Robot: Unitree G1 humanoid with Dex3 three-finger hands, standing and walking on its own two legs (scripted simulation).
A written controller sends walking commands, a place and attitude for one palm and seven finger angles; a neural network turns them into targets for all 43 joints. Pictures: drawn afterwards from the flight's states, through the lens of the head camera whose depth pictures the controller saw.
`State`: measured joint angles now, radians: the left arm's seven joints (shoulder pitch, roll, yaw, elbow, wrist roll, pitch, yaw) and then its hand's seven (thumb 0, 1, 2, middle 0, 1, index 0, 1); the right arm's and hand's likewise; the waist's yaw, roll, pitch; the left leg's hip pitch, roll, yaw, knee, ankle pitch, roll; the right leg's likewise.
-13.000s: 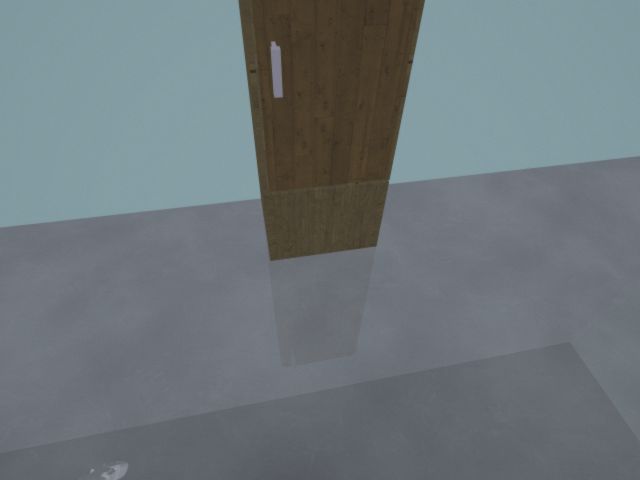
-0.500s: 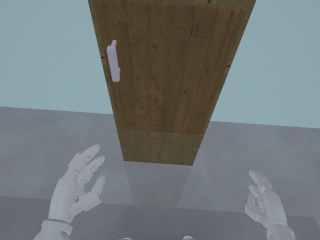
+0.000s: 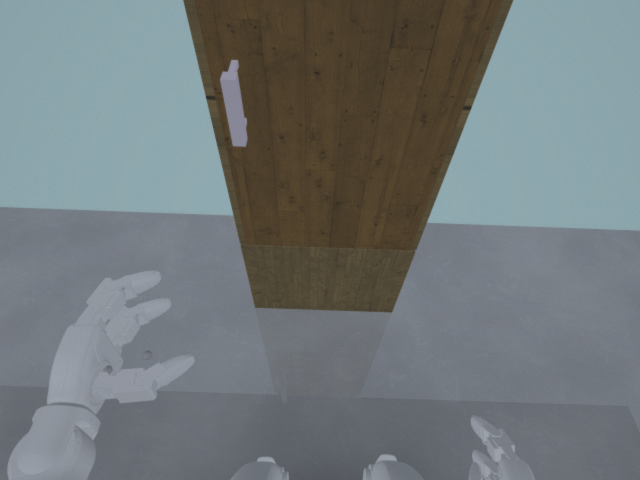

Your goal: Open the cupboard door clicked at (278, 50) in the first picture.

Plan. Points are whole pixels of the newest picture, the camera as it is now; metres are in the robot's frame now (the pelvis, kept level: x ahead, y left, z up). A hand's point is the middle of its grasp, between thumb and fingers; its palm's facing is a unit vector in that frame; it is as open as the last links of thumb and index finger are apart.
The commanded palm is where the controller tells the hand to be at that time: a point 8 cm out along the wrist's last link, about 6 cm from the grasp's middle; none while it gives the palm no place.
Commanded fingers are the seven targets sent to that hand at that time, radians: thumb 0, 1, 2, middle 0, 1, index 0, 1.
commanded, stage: raise the hand with hooked fingers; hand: left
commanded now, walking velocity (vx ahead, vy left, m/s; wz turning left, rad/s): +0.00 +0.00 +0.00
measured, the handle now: (237, 104) +0.64 +0.16 +0.10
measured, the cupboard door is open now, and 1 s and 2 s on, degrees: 0 0 0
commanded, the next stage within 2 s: move the hooked fingers beside the handle in 1.24 s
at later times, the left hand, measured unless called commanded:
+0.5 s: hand (91, 300) +0.29 +0.26 +0.09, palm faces +0.06 -1.00 -0.06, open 13.8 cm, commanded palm +0.26 +0.31 +0.10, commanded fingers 0.00 -0.50 0.30 -0.30 -1.20 -0.30 -1.20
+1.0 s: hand (90, 268) +0.32 +0.27 +0.11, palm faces +0.03 -1.00 -0.01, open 14.0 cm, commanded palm +0.29 +0.32 +0.11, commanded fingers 0.00 -0.50 0.30 -0.30 -1.20 -0.30 -1.20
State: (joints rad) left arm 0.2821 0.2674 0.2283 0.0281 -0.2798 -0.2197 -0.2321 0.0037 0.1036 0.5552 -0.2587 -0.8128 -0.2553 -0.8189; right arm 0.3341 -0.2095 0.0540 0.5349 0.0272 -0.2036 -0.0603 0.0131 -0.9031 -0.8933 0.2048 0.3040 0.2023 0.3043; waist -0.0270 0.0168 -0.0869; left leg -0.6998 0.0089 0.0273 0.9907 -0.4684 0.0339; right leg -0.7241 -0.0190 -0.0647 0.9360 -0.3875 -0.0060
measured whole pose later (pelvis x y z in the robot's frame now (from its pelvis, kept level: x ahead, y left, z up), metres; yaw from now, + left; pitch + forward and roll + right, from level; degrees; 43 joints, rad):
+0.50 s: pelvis +0.03 +0.00 +0.02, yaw +2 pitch +8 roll -2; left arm 0.07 0.37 0.35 0.23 -0.32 -0.21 -0.41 -0.01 -0.44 0.32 -0.29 -1.16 -0.29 -1.17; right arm 0.24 -0.26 0.06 0.54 0.04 -0.23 -0.07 0.01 -0.91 -0.89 0.20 0.30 0.20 0.30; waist 0.02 0.02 -0.08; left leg -0.57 0.00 -0.01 0.89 -0.46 0.03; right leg -0.58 -0.02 -0.10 0.82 -0.38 0.00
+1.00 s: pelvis +0.03 -0.01 +0.03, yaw +0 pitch +8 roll -1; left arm -0.07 0.42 0.45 0.41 -0.35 -0.21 -0.51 -0.01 -0.49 0.30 -0.30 -1.20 -0.30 -1.20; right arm 0.30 -0.29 0.04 0.56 0.03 -0.20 -0.07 0.01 -0.91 -0.89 0.20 0.30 0.20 0.30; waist 0.00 0.01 -0.06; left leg -0.51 0.01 0.02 0.80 -0.42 0.02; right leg -0.53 0.00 -0.07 0.75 -0.35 -0.01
